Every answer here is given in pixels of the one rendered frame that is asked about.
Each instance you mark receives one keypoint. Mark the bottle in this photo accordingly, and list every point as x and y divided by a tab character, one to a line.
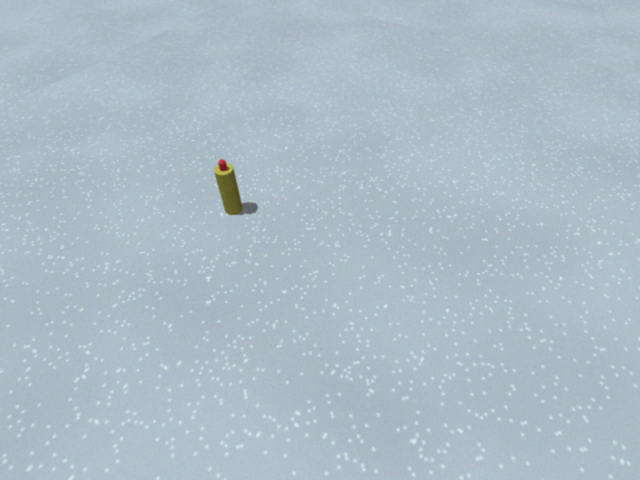
228	188

